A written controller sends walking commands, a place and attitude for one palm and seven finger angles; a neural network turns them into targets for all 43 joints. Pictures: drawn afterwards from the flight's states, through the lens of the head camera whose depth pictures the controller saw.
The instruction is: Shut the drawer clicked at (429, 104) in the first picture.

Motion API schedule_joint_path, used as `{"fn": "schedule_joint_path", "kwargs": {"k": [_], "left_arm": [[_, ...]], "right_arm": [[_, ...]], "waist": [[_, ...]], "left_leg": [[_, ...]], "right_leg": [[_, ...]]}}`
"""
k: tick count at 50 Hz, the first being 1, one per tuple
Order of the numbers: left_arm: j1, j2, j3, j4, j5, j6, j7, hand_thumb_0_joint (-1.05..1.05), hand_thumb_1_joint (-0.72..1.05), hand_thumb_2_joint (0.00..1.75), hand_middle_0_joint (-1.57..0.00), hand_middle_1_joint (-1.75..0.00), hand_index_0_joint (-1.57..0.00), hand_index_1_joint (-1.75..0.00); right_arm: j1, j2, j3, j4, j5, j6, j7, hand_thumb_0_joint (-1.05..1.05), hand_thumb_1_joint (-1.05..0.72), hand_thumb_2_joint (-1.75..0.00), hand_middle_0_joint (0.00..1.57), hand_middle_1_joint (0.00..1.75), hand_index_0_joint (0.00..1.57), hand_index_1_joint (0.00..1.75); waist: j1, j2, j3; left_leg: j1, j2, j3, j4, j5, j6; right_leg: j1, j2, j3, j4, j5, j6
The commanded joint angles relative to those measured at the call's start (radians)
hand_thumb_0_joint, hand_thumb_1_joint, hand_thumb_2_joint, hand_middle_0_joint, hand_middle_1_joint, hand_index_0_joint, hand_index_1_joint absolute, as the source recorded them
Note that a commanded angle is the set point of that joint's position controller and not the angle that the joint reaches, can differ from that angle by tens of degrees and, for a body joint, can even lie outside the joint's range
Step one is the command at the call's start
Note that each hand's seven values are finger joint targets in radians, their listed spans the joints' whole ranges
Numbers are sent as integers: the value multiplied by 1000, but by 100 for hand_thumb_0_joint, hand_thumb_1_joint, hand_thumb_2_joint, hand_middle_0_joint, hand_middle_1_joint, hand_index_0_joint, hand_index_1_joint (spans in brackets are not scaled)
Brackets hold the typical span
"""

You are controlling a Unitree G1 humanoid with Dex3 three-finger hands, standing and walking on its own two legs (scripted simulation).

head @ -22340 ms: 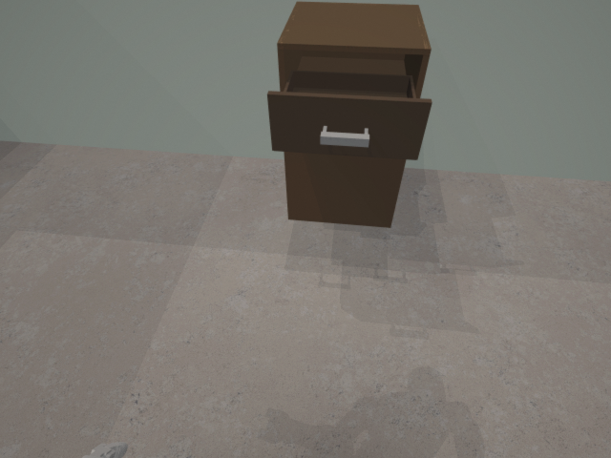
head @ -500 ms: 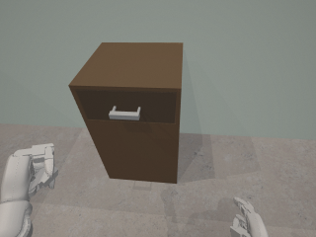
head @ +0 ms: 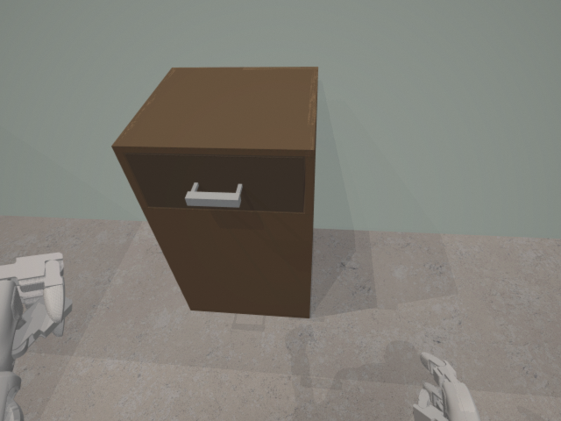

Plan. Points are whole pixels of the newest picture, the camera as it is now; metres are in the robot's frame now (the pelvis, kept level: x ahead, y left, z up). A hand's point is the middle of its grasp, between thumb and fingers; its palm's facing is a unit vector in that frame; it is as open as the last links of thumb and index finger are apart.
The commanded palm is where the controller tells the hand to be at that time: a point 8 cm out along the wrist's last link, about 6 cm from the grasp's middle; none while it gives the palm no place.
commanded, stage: step back with the hand held close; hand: left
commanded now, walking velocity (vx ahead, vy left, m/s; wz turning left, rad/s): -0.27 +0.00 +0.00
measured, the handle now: (215, 193) +0.64 +0.23 -0.08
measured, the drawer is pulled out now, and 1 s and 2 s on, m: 0.00 0.00 0.00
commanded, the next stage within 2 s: stop stepping back and stand still in 1.12 s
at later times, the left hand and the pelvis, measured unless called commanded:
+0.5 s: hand (17, 362) +0.14 +0.27 +0.16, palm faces +0.33 -0.80 -0.50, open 3.2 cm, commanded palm +0.08 +0.31 +0.18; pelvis -0.06 +0.03 +0.00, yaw -1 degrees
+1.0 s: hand out of the picture +0.09 +0.28 +0.16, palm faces +0.33 -0.80 -0.50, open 3.2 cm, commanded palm +0.02 +0.32 +0.18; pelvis -0.11 +0.04 +0.00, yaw +0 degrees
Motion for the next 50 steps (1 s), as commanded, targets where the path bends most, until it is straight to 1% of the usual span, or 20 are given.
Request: {"fn": "schedule_joint_path", "kwargs": {"k": [1,3,6,8,11,13,18,24,27,30,32,35,37,38,41,44,46,47,48,50], "left_arm": [[57,131,106,-139,0,-69,12,0,90,90,-140,-160,-140,-160],[89,141,112,-174,-4,-72,12,0,90,90,-140,-160,-140,-160],[114,178,143,-252,-5,-73,22,0,90,90,-140,-160,-140,-160],[112,218,171,-304,-7,-74,32,0,90,90,-140,-160,-140,-160],[133,216,178,-303,-8,-71,42,0,90,90,-140,-160,-140,-160],[129,218,182,-308,-8,-71,45,0,90,90,-140,-160,-140,-160],[125,185,153,-264,-1,-71,45,0,90,90,-140,-160,-140,-160],[93,183,150,-268,20,-89,47,0,90,90,-140,-160,-140,-160],[74,190,153,-289,26,-100,53,0,90,90,-140,-160,-140,-160],[54,192,138,-317,21,-112,65,0,90,90,-140,-160,-140,-160],[43,194,129,-331,20,-121,77,0,90,90,-140,-160,-140,-160],[59,204,142,-358,23,-130,86,0,90,90,-140,-160,-140,-160],[64,209,170,-378,44,-141,82,0,90,90,-140,-160,-140,-160],[42,223,191,-386,61,-142,77,0,90,90,-140,-160,-140,-160],[57,233,214,-383,60,-138,71,0,90,90,-140,-160,-140,-160],[159,195,194,-330,30,-140,60,0,90,90,-140,-160,-140,-160],[164,188,169,-351,11,-147,48,0,90,90,-140,-160,-140,-160],[145,192,158,-373,5,-155,43,0,90,90,-140,-160,-140,-160],[148,186,153,-375,3,-160,43,0,90,90,-140,-160,-140,-160],[126,226,166,-403,1,-175,31,0,90,90,-140,-160,-140,-160]], "right_arm": [[-108,-106,-63,-166,1,-7,5,0,-90,-90,20,30,20,30],[-119,-111,-69,-179,2,5,2,0,-90,-90,20,30,20,30],[-116,-112,-75,-200,5,21,-2,0,-90,-90,20,30,20,30],[-122,-114,-75,-212,6,27,-12,0,-90,-90,20,30,20,30],[-116,-104,-79,-215,8,34,-20,0,-90,-90,20,30,20,30],[-115,-111,-82,-212,5,34,-24,0,-90,-90,20,30,20,30],[-113,-119,-85,-204,4,32,-23,0,-90,-90,20,30,20,30],[-122,-121,-78,-216,6,16,-23,0,-90,-90,20,30,20,30],[-104,-123,-80,-215,1,8,-19,0,-90,-90,20,30,20,30],[-78,-119,-82,-197,-2,2,-19,0,-90,-90,20,30,20,30],[-69,-113,-79,-183,-5,-2,-20,0,-90,-90,20,30,20,30],[-82,-122,-72,-185,-7,-11,-29,0,-90,-90,20,30,20,30],[-106,-145,-74,-198,-11,-27,-34,0,-90,-90,20,30,20,30],[-123,-137,-76,-206,-14,-33,-38,0,-90,-90,20,30,20,30],[-98,-120,-87,-202,-23,-47,-30,0,-90,-90,20,30,20,30],[-87,-108,-85,-176,-26,-64,-17,0,-90,-90,20,30,20,30],[-68,-112,-81,-139,-31,-72,-5,0,-90,-90,20,30,20,30],[-62,-115,-78,-122,-35,-79,-1,0,-90,-90,20,30,20,30],[-47,-112,-78,-100,-42,-83,4,0,-90,-90,20,30,20,30],[-31,-114,-78,-71,-45,-80,19,0,-90,-90,20,30,20,30]], "waist": [[-22,-47,-46],[-17,-16,-108],[-16,-69,-195],[-12,-55,-227],[-15,-66,-219],[-15,-26,-199],[-24,-22,-130],[-29,-44,-55],[-34,-87,-47],[-47,-129,-48],[-54,-133,-50],[-54,-9,-51],[-43,175,-58],[-26,206,-66],[-24,79,-101],[-25,38,-113],[-28,62,-145],[-28,77,-179],[-28,113,-213],[-14,109,-325]], "left_leg": [[-20,40,-39,-41,271,39],[-13,52,-48,-58,392,42],[-11,61,-53,-49,477,40],[-27,63,-61,-51,494,38],[-47,65,-64,-51,479,38],[-73,72,-78,-69,459,40],[-189,84,-106,-119,253,50],[-404,94,-139,-185,-149,80],[-387,63,-115,-113,-201,73],[-212,15,-70,60,-148,39],[-108,9,-66,126,-112,26],[-188,66,-152,-52,-163,50],[-514,204,-332,-348,-421,108],[-632,256,-405,-411,-494,130],[-527,269,-376,-340,-317,153],[-344,225,-310,-295,-147,137],[-155,198,-287,-293,-8,107],[-53,195,-273,-269,145,90],[54,195,-247,-221,380,76],[314,190,-189,-95,844,58]], "right_leg": [[-54,-157,129,-72,306,31],[-12,-137,101,-20,382,42],[33,-125,95,23,455,48],[49,-123,95,43,472,47],[30,-116,98,53,458,52],[16,-107,94,59,415,52],[7,-90,102,52,262,52],[47,-78,138,55,85,54],[-28,-108,182,-32,-54,42],[-251,-182,227,-154,-234,2],[-375,-214,212,-176,-286,-19],[-300,-120,130,-57,-207,23],[23,9,84,259,-53,62],[118,40,94,401,-9,68],[34,36,137,493,-91,59],[-57,36,114,326,-197,50],[-147,41,90,200,-243,39],[-176,36,89,127,-239,34],[-196,27,91,54,-207,32],[-254,26,99,-23,-117,43]]}}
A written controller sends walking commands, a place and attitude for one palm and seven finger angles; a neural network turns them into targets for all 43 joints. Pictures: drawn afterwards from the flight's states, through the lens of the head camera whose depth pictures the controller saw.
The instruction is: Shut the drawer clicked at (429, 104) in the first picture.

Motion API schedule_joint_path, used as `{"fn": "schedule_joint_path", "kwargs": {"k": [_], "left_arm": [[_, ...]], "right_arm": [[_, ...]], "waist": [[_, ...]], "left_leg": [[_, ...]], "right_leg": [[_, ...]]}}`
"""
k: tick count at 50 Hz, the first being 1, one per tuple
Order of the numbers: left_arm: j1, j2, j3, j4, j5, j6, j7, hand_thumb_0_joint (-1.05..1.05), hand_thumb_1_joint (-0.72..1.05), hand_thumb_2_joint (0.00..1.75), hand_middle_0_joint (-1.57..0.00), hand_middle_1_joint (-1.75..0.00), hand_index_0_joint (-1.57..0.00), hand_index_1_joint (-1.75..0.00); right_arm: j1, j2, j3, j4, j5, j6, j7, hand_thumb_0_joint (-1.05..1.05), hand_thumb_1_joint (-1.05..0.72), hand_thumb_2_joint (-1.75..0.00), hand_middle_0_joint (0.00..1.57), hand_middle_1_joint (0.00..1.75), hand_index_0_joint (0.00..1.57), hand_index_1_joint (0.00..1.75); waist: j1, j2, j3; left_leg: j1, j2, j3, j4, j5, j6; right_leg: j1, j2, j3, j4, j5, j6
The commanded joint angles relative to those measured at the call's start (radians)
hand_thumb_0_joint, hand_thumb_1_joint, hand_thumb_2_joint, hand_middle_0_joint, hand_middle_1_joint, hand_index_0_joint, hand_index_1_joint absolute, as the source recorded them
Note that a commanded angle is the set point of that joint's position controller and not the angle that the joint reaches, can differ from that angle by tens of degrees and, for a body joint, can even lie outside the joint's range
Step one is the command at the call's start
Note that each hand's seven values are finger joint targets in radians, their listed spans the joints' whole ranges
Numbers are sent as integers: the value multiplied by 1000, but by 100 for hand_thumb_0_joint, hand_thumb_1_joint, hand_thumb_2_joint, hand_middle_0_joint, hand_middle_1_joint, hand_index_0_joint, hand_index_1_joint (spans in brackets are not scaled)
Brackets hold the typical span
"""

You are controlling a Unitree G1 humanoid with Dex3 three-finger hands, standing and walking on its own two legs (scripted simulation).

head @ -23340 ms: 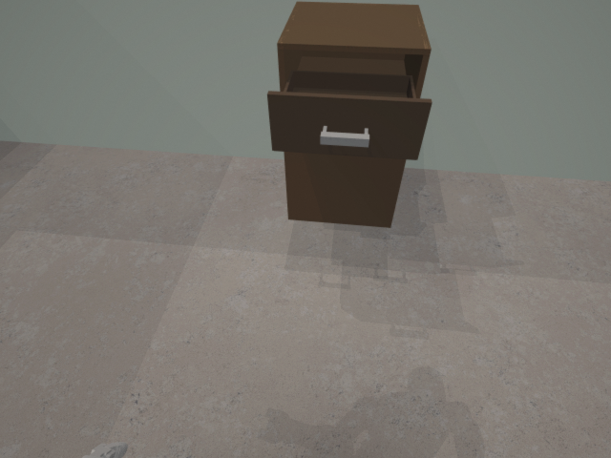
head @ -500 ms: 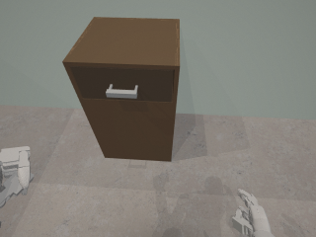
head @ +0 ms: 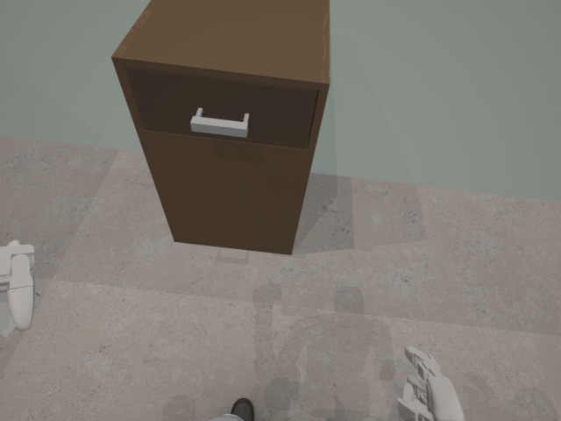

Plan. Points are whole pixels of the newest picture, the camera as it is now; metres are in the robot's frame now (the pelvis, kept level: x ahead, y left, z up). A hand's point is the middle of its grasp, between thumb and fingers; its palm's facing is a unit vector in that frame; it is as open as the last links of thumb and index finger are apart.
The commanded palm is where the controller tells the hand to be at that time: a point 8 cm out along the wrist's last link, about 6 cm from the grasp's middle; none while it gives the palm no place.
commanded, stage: step back with the hand held close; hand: left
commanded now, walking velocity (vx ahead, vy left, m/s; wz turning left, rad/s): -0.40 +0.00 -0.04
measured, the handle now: (221, 120) +0.75 +0.20 -0.08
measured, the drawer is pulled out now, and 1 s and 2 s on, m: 0.00 0.00 0.00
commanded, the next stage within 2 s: stop stepping back and stand still in 0.12 s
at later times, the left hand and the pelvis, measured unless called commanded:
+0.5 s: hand out of the picture +0.05 +0.20 +0.14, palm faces +0.33 -0.83 -0.44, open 3.2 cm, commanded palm -0.01 +0.24 +0.18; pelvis -0.15 -0.04 -0.01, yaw -2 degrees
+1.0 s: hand out of the picture +0.01 +0.23 +0.16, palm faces +0.37 -0.82 -0.43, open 3.3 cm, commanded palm -0.04 +0.27 +0.18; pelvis -0.17 -0.01 -0.01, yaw +1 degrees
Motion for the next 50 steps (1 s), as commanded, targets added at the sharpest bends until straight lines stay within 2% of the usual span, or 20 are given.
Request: {"fn": "schedule_joint_path", "kwargs": {"k": [1,3,6,8,10,11,14,16,18,21,22,24,27,31,34,37,39,44,48,50], "left_arm": [[0,154,68,-240,-12,-77,-15,0,90,90,-140,-160,-140,-160],[21,194,111,-291,-16,-81,-20,0,90,90,-140,-160,-140,-160],[72,231,188,-331,-44,-77,-28,0,90,90,-140,-160,-140,-160],[146,280,271,-329,-64,-71,-29,0,90,90,-140,-160,-140,-160],[163,265,300,-229,-77,-73,-30,0,90,90,-140,-160,-140,-160],[179,250,293,-158,-73,-60,-24,0,90,90,-140,-160,-140,-160],[166,138,192,-77,-68,-2,-26,0,90,90,-140,-160,-140,-160],[76,114,113,-62,-52,12,-10,0,90,90,-140,-160,-140,-160],[-46,56,-5,-55,-35,23,-13,0,90,90,-140,-160,-140,-160],[-92,93,5,-32,11,57,7,0,90,90,-140,-160,-140,-160],[-110,110,10,-78,26,51,4,0,90,90,-140,-160,-140,-160],[-136,144,24,-175,18,40,14,0,90,90,-140,-160,-140,-160],[-80,141,53,-187,19,5,12,0,90,90,-140,-160,-140,-160],[-43,111,59,-102,21,-10,27,0,90,90,-140,-160,-140,-160],[-46,78,39,-56,16,-12,37,0,90,90,-140,-160,-140,-160],[-81,79,44,-111,16,-26,37,0,90,90,-140,-160,-140,-160],[-96,98,51,-113,21,-19,26,0,90,90,-140,-160,-140,-160],[-74,79,32,-124,22,5,20,0,90,90,-140,-160,-140,-160],[-49,96,50,-104,4,27,25,0,90,90,-140,-160,-140,-160],[-94,90,39,-131,9,21,30,0,90,90,-140,-160,-140,-160]], "right_arm": [[-11,-174,-71,-84,-5,-48,16,0,-90,-90,20,30,20,30],[-34,-178,-70,-113,-4,-47,27,0,-90,-90,20,30,20,30],[-78,-177,-70,-170,11,-31,36,0,-90,-90,20,30,20,30],[-107,-155,-55,-224,38,5,39,0,-90,-90,20,30,20,30],[-181,-152,-54,-265,91,36,19,0,-90,-90,20,30,20,30],[-194,-147,-54,-251,99,31,11,0,-90,-90,20,30,20,30],[-162,-124,-37,-209,68,38,-10,0,-90,-90,20,30,20,30],[-107,-180,-47,-173,66,23,-25,0,-90,-90,20,30,20,30],[-56,-200,-59,-167,80,-14,-16,0,-90,-90,20,30,20,30],[-89,-195,-58,-184,50,-20,-30,0,-90,-90,20,30,20,30],[-92,-187,-60,-197,51,-10,-31,0,-90,-90,20,30,20,30],[-112,-174,-74,-202,51,-2,-23,0,-90,-90,20,30,20,30],[-68,-158,-65,-159,43,-17,-19,0,-90,-90,20,30,20,30],[-53,-135,-57,-148,34,-30,-37,0,-90,-90,20,30,20,30],[-17,-146,-55,-134,33,-57,-47,0,-90,-90,20,30,20,30],[-12,-178,-60,-149,37,-66,-48,0,-90,-90,20,30,20,30],[-9,-147,-48,-127,30,-76,-41,0,-90,-90,20,30,20,30],[-47,-160,-48,-125,33,-81,-19,0,-90,-90,20,30,20,30],[-47,-136,-54,-119,38,-52,-7,0,-90,-90,20,30,20,30],[-55,-127,-42,-121,37,-46,-7,0,-90,-90,20,30,20,30]], "waist": [[4,205,-323],[13,236,-409],[33,204,-413],[44,-14,-382],[41,-326,-203],[34,-290,-131],[-27,33,-100],[-45,161,-124],[-31,141,-58],[5,67,70],[1,-48,90],[-4,-240,103],[-37,-20,94],[-16,-14,76],[-19,8,48],[-20,199,-7],[-28,177,-5],[-15,65,14],[-22,-172,38],[-25,-100,35]], "left_leg": [[776,199,-175,50,715,23],[839,199,-156,80,787,38],[663,209,-121,68,588,40],[481,118,-27,145,310,-6],[144,-26,68,428,-331,-53],[41,-35,20,543,-411,-45],[227,-2,73,226,-137,-28],[459,63,23,93,233,13],[465,222,-155,11,224,88],[64,201,-224,-78,-340,70],[-4,107,-149,18,-468,22],[26,-21,-17,564,-395,-51],[23,34,-22,629,-274,-50],[111,55,41,314,-314,-29],[282,38,68,53,-314,-11],[367,229,-241,-43,-239,88],[336,273,-289,-77,-157,111],[172,181,-93,44,-242,36],[50,28,52,417,-380,-40],[68,52,30,389,-395,-41]], "right_leg": [[-241,10,-5,-180,108,17],[-225,18,-4,-148,128,30],[-100,-3,-17,-146,138,34],[-4,-85,0,-254,557,55],[-11,-300,94,-239,1116,85],[-40,-323,65,-191,1166,81],[-74,-240,23,-75,1018,8],[-184,-144,-31,65,790,74],[-298,-95,3,185,37,103],[-62,-112,31,-85,-51,34],[-38,-160,103,-202,-73,-13],[-255,-446,431,-464,-305,-128],[-249,-367,240,-391,-109,-103],[-166,-330,171,-337,-27,-129],[-163,-262,108,-236,-59,-85],[-215,-89,-38,64,120,18],[-229,-81,-72,132,19,26],[-28,-88,-34,-83,152,-3],[-48,-314,347,-306,8,-154],[-38,-342,282,-274,165,-181]]}}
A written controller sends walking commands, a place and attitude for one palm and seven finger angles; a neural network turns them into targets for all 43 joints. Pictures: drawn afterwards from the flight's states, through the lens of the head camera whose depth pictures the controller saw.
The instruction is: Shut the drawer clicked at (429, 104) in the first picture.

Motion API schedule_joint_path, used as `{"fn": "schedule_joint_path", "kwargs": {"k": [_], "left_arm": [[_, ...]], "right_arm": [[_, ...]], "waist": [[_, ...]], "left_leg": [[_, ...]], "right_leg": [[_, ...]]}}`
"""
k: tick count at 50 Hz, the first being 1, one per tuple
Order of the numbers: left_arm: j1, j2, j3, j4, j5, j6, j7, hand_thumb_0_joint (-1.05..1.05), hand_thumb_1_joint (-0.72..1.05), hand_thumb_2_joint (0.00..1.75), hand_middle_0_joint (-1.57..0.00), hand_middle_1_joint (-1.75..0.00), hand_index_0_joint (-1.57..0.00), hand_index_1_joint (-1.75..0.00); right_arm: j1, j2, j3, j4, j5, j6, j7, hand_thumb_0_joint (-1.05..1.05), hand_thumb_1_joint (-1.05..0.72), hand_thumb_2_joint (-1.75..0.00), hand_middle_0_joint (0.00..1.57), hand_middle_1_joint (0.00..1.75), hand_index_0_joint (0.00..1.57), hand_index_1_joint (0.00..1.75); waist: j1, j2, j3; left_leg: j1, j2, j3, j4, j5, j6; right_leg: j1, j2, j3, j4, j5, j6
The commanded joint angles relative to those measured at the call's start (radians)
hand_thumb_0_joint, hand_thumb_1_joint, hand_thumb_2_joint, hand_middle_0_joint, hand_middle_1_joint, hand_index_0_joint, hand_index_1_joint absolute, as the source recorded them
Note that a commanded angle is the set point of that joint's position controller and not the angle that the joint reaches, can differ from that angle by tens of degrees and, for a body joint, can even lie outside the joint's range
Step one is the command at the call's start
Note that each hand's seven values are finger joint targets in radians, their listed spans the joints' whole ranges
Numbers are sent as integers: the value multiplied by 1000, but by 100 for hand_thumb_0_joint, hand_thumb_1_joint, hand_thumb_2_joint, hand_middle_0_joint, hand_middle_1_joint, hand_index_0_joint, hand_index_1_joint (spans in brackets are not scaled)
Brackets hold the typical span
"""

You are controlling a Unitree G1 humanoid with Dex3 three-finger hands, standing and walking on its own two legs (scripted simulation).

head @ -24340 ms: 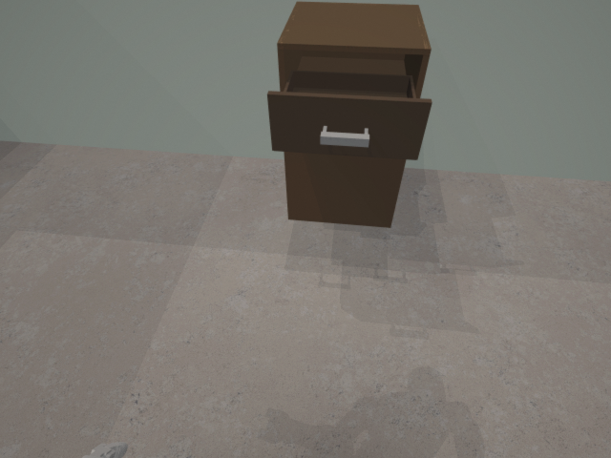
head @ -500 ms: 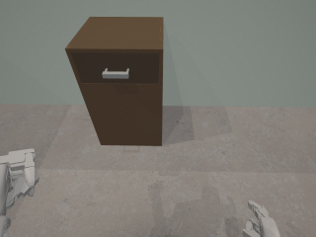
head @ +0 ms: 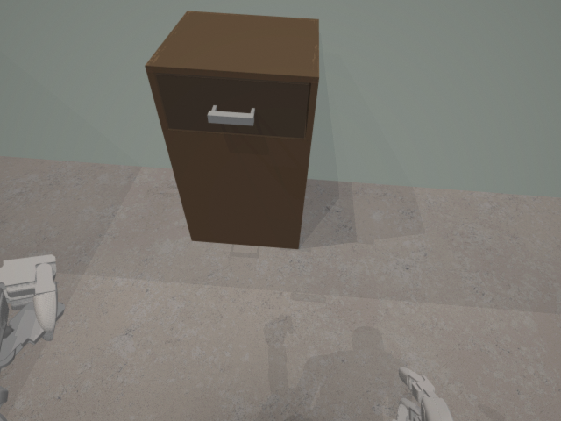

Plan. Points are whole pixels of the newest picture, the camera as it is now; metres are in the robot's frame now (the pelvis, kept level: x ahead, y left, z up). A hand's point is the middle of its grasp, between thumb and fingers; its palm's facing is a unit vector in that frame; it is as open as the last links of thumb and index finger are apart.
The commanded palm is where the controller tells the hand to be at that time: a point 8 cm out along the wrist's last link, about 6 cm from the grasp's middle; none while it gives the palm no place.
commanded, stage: stop stepping back and stand still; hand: left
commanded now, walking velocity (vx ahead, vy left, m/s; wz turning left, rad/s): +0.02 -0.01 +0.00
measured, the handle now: (232, 113) +0.92 +0.19 -0.07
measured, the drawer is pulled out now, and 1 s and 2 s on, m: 0.00 0.00 0.00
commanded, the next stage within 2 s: let the arm hang, fingers relaxed in 0.50 s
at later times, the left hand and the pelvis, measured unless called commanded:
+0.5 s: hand (69, 284) +0.22 +0.24 +0.16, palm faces +0.30 -0.81 -0.50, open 3.2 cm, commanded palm +0.16 +0.28 +0.19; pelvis +0.03 +0.00 +0.01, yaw +0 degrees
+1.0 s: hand out of the picture +0.01 +0.20 -0.16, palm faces +0.04 -0.97 -0.22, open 3.6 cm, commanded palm none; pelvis -0.01 +0.00 +0.01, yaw +2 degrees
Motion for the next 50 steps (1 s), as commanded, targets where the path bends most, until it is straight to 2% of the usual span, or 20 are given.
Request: {"fn": "schedule_joint_path", "kwargs": {"k": [1,3,4,5,6,8,10,12,14,18,25,29,30,31,32,36,37,43,47,50], "left_arm": [[-61,174,136,-195,-10,-45,36,0,90,90,-140,-160,-140,-160],[-48,170,137,-224,-13,-52,32,0,90,90,-140,-160,-140,-160],[-37,175,146,-251,-12,-63,31,0,90,90,-140,-160,-140,-160],[-55,184,141,-277,-6,-71,29,0,90,90,-140,-160,-140,-160],[-40,182,145,-235,-2,-67,25,0,90,90,-140,-160,-140,-160],[-92,187,142,-270,7,-69,21,0,90,90,-140,-160,-140,-160],[-34,170,133,-245,8,-66,25,0,90,90,-140,-160,-140,-160],[20,154,123,-219,4,-60,21,0,90,90,-140,-160,-140,-160],[64,161,139,-189,-9,-62,16,0,90,90,-140,-160,-140,-160],[71,174,163,-174,-25,-60,21,0,90,90,-140,-160,-140,-160],[64,175,153,-187,-18,-60,25,0,90,90,-140,-160,-140,-160],[51,164,137,-166,-17,-56,24,0,90,90,-140,-160,-140,-160],[-130,73,-250,673,78,86,-124,0,90,90,-140,-160,-140,-160],[-127,35,-222,695,62,162,-138,0,90,90,-136,-156,-136,-156],[-128,15,-233,694,62,182,-140,0,90,90,-132,-151,-132,-151],[-288,32,-256,891,67,183,-139,0,90,90,-116,-134,-116,-134],[-318,35,-261,953,66,187,-137,0,90,90,-112,-130,-112,-130],[-351,12,-301,1275,50,214,-123,0,90,90,-88,-104,-88,-104],[-324,-21,-304,1426,44,210,-121,0,90,90,-72,-86,-72,-86],[-341,-8,-307,1496,43,204,-124,0,90,90,-60,-73,-60,-73]], "right_arm": [[-97,-137,-59,-155,4,-36,-15,0,-90,-90,20,30,20,30],[-115,-149,-59,-171,1,-35,-28,0,-90,-90,20,30,20,30],[-117,-162,-61,-187,-2,-39,-32,0,-90,-90,20,30,20,30],[-108,-157,-60,-191,-3,-44,-27,0,-90,-90,20,30,20,30],[-99,-140,-58,-175,-10,-50,-25,0,-90,-90,20,30,20,30],[-94,-136,-55,-170,-16,-68,-21,0,-90,-90,20,30,20,30],[-76,-150,-60,-169,-5,-76,-11,0,-90,-90,20,30,20,30],[-79,-164,-67,-180,5,-68,-6,0,-90,-90,20,30,20,30],[-101,-162,-68,-194,7,-54,-4,0,-90,-90,20,30,20,30],[-102,-159,-78,-196,11,-30,-12,0,-90,-90,20,30,20,30],[-122,-157,-76,-207,11,-17,-35,0,-90,-90,20,30,20,30],[-126,-162,-77,-206,12,-16,-39,0,-90,-90,20,30,20,30],[-167,-350,-136,33,14,-64,62,0,-90,-90,20,30,20,30],[-73,-273,-131,18,19,1,65,0,-90,-90,20,30,20,30],[-65,-253,-119,6,16,20,63,0,-90,-90,20,30,20,30],[-48,-248,-95,26,-12,62,57,0,-90,-90,20,30,20,30],[-57,-257,-94,38,-17,69,55,0,-90,-90,20,30,20,30],[-78,-214,-60,145,-24,99,47,0,-90,-90,20,30,20,30],[-28,-167,-58,222,-23,114,37,0,-90,-90,20,30,20,30],[12,-171,-65,267,-19,117,34,0,-90,-90,20,30,20,30]], "waist": [[-23,-82,-24],[-23,85,-30],[-11,212,-48],[-3,251,-68],[-6,236,-48],[-5,203,-15],[-3,167,-65],[-4,131,-98],[-8,55,-115],[-15,-41,-127],[-3,38,-147],[-2,26,-108],[-39,30,-36],[-29,18,-124],[-28,14,-103],[-15,-252,-96],[-14,-253,-85],[14,100,-3],[9,182,-7],[0,104,-14]], "left_leg": [[-40,15,3,-58,1,11],[128,42,-68,-299,185,26],[191,147,-228,-350,292,68],[217,223,-326,-392,368,102],[196,237,-334,-427,377,116],[175,228,-292,-411,499,107],[232,187,-170,-315,655,83],[171,133,-97,-265,588,51],[56,65,-51,-238,407,18],[69,28,-34,-218,286,3],[152,51,-47,-268,477,14],[128,43,-49,-281,399,13],[65,67,-59,-109,482,26],[111,56,-55,-134,415,16],[100,57,-57,-140,331,18],[53,39,-99,-144,269,46],[60,38,-105,-157,280,48],[20,58,-142,-322,242,48],[21,42,-126,-360,59,37],[48,44,-124,-363,32,35]], "right_leg": [[30,-273,291,-238,98,-125],[-43,-128,115,-52,103,-28],[-107,-52,55,52,76,22],[-146,-27,34,120,-57,42],[-155,-26,46,167,-127,41],[-139,-47,48,149,-114,42],[-71,-40,28,-13,-21,42],[76,-36,29,-142,182,39],[177,-91,122,-152,418,16],[147,-138,191,-179,445,-4],[139,-92,111,-133,487,28],[121,-96,123,-173,418,29],[-27,-184,78,-40,540,4],[-23,-170,131,-76,457,-5],[-47,-164,119,-90,357,2],[-19,-171,128,-104,314,-24],[-21,-170,130,-108,310,-28],[49,-109,117,-155,84,1],[71,-112,125,-226,21,-14],[62,-120,126,-263,-7,-21]]}}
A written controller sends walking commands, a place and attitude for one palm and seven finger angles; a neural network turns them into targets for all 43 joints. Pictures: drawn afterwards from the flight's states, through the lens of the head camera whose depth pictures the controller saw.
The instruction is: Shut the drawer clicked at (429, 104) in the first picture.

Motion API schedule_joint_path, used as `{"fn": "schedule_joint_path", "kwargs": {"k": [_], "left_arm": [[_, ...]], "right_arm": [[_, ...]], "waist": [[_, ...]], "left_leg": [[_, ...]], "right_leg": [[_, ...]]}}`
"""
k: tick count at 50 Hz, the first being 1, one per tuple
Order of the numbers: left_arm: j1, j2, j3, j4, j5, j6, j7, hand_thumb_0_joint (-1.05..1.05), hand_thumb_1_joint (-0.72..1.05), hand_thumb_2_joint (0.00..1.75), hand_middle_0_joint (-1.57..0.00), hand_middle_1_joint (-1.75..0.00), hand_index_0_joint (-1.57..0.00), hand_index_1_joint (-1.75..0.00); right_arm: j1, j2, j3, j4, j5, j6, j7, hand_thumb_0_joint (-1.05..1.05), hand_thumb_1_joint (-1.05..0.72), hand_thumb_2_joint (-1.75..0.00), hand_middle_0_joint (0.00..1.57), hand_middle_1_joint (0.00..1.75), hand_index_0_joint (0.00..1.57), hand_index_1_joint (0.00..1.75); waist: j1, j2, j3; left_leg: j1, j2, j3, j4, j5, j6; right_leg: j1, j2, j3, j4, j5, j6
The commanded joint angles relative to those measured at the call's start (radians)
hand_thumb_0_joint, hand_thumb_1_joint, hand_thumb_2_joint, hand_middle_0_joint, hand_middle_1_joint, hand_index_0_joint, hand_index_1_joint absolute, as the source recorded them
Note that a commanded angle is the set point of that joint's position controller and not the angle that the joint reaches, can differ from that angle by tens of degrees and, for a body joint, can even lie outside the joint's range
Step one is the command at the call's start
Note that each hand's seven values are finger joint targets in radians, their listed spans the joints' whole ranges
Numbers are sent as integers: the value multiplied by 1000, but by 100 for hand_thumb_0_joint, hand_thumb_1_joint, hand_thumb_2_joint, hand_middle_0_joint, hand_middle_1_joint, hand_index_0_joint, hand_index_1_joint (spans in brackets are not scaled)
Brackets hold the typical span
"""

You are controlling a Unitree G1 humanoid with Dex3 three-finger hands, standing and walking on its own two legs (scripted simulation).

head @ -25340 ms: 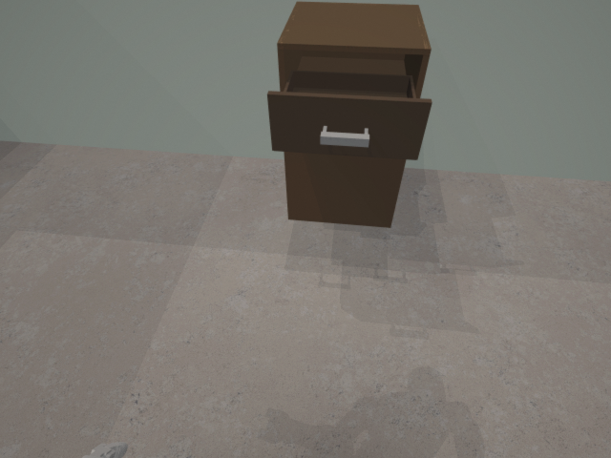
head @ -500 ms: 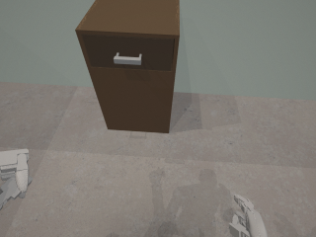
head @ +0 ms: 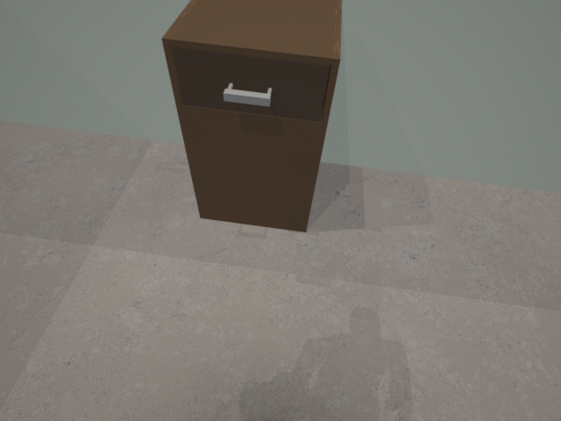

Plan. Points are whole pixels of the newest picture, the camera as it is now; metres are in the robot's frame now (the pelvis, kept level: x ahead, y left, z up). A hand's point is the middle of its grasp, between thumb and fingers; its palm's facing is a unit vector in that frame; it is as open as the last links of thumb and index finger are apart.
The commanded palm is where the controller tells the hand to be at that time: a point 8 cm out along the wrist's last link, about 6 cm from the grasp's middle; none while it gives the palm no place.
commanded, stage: let the arm hang, fingers relaxed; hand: left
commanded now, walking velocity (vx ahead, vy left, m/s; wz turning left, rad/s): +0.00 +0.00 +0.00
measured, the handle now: (248, 93) +0.94 +0.15 -0.08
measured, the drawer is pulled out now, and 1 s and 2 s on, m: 0.00 0.00 0.00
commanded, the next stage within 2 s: look to check the result in 0.70 s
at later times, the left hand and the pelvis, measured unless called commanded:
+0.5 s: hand out of the picture +0.03 +0.20 -0.17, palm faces +0.00 -0.97 -0.23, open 7.2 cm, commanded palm none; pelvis +0.00 +0.01 +0.01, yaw -1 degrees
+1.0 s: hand out of the picture +0.06 +0.20 -0.16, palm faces -0.01 -0.96 -0.27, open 7.3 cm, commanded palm none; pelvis +0.02 -0.01 +0.01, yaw -1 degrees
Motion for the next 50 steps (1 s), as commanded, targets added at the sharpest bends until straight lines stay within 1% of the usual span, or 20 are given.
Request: {"fn": "schedule_joint_path", "kwargs": {"k": [1,4,10,14,16,19,20,21,23,26,27,29,32,35,38,39,40,43,46,50], "left_arm": [[-7,122,32,13,-7,-41,-1,0,90,90,-56,-69,-56,-69],[-15,119,31,66,-7,-44,0,0,90,90,-44,-56,-44,-56],[5,103,29,141,-8,-45,5,0,90,90,-20,-30,-20,-30],[10,101,30,165,-8,-46,7,0,90,90,-20,-30,-20,-30],[4,95,30,172,-8,-45,8,0,90,90,-20,-30,-20,-30],[-1,92,31,179,-7,-45,9,0,90,90,-20,-30,-20,-30],[-5,91,32,179,-6,-45,9,0,90,90,-20,-30,-20,-30],[-8,94,33,179,-6,-47,9,0,90,90,-20,-30,-20,-30],[-13,94,33,179,-6,-47,10,0,90,90,-20,-30,-20,-30],[-28,94,36,180,-6,-50,9,0,90,90,-20,-30,-20,-30],[-32,93,36,179,-6,-52,9,0,90,90,-20,-30,-20,-30],[-39,95,36,178,-7,-55,9,0,90,90,-20,-30,-20,-30],[-57,98,38,178,-8,-56,9,0,90,90,-20,-30,-20,-30],[-60,101,38,179,-8,-58,9,0,90,90,-20,-30,-20,-30],[-69,114,41,178,-7,-61,9,0,90,90,-20,-30,-20,-30],[-72,115,42,178,-8,-62,9,0,90,90,-20,-30,-20,-30],[-78,116,41,180,-8,-62,9,0,90,90,-20,-30,-20,-30],[-81,127,41,180,-8,-62,9,0,90,90,-20,-30,-20,-30],[-90,136,41,182,-9,-63,7,0,90,90,-20,-30,-20,-30],[-106,154,44,182,-9,-65,6,0,90,90,-20,-30,-20,-30]], "right_arm": [[-1,-122,-41,-34,7,-28,-13,0,-90,-90,20,30,20,30],[31,-122,-46,7,9,-28,-15,0,-90,-90,20,30,20,30],[69,-109,-46,72,9,-32,-21,0,-90,-90,20,30,20,30],[66,-103,-47,97,9,-37,-22,0,-90,-90,20,30,20,30],[65,-99,-46,104,8,-38,-23,0,-90,-90,20,30,20,30],[60,-93,-45,112,8,-39,-23,0,-90,-90,20,30,20,30],[59,-92,-46,114,8,-40,-23,0,-90,-90,20,30,20,30],[59,-92,-46,116,8,-41,-23,0,-90,-90,20,30,20,30],[51,-98,-48,116,9,-42,-24,0,-90,-90,20,30,20,30],[42,-94,-46,120,8,-46,-24,0,-90,-90,20,30,20,30],[38,-97,-47,121,8,-48,-25,0,-90,-90,20,30,20,30],[32,-98,-47,121,10,-50,-25,0,-90,-90,20,30,20,30],[26,-102,-46,127,9,-51,-27,0,-90,-90,20,30,20,30],[16,-109,-47,126,10,-52,-28,0,-90,-90,20,30,20,30],[5,-126,-50,125,12,-54,-28,0,-90,-90,20,30,20,30],[3,-125,-49,127,11,-54,-29,0,-90,-90,20,30,20,30],[-4,-125,-49,129,11,-53,-29,0,-90,-90,20,30,20,30],[-14,-140,-52,127,12,-50,-28,0,-90,-90,20,30,20,30],[-23,-149,-51,130,10,-48,-27,0,-90,-90,20,30,20,30],[-36,-165,-53,129,10,-49,-26,0,-90,-90,20,30,20,30]], "waist": [[-10,110,-85],[-15,38,-49],[-15,18,-17],[-10,19,-19],[-9,37,-4],[-7,27,3],[-7,41,10],[-7,30,3],[-6,54,-1],[-6,60,-13],[-7,43,-21],[-7,35,-33],[-10,59,-26],[-11,45,-41],[-11,51,-61],[-13,48,-67],[-12,44,-50],[-14,37,-40],[-16,21,-42],[-17,26,-51]], "left_leg": [[-2,80,-110,-156,-119,27],[13,87,-112,-165,-104,30],[23,92,-110,-185,-95,35],[25,94,-109,-194,-81,36],[19,96,-115,-205,-84,36],[12,98,-114,-213,-81,34],[9,97,-113,-217,-85,33],[13,96,-109,-213,-73,32],[21,97,-111,-212,-59,31],[21,99,-111,-215,-31,30],[32,99,-108,-211,-5,29],[55,100,-97,-198,44,27],[61,100,-93,-199,64,23],[81,102,-94,-193,92,22],[104,106,-91,-186,134,22],[106,108,-89,-187,134,21],[104,106,-88,-190,133,20],[111,104,-85,-191,115,18],[119,104,-81,-192,94,16],[124,106,-80,-194,93,14]], "right_leg": [[29,-101,148,-159,-122,-33],[-6,-102,142,-174,-138,-35],[-27,-101,140,-177,-141,-34],[-17,-102,137,-169,-123,-31],[-18,-99,135,-162,-110,-30],[-11,-100,132,-160,-99,-27],[-13,-101,133,-161,-99,-26],[-6,-102,134,-163,-91,-26],[-7,-100,135,-158,-81,-26],[18,-104,135,-158,-50,-24],[21,-104,134,-157,-32,-25],[26,-111,134,-162,-8,-24],[29,-112,136,-166,6,-24],[38,-113,137,-169,29,-24],[51,-113,139,-166,71,-25],[58,-116,138,-170,76,-25],[52,-116,140,-173,79,-25],[39,-115,147,-187,58,-25],[38,-118,152,-201,34,-25],[47,-120,155,-209,30,-26]]}}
